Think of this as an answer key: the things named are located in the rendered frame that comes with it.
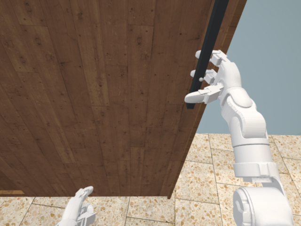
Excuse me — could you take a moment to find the left robot hand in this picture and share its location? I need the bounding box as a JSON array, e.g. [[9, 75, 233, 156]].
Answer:
[[61, 186, 96, 226]]

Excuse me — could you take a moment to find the right robot forearm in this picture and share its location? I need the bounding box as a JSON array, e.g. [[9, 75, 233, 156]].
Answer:
[[220, 87, 293, 220]]

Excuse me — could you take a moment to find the wardrobe door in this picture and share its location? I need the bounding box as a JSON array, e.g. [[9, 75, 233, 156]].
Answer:
[[0, 0, 237, 197], [0, 170, 20, 190]]

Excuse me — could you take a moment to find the right robot hand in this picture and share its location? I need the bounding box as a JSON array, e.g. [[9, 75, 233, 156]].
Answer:
[[184, 50, 242, 104]]

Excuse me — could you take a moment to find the handle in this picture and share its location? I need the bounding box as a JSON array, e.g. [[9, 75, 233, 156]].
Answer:
[[186, 0, 229, 109]]

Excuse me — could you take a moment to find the robot right upper arm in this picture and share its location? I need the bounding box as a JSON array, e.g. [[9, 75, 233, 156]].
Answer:
[[233, 187, 293, 226]]

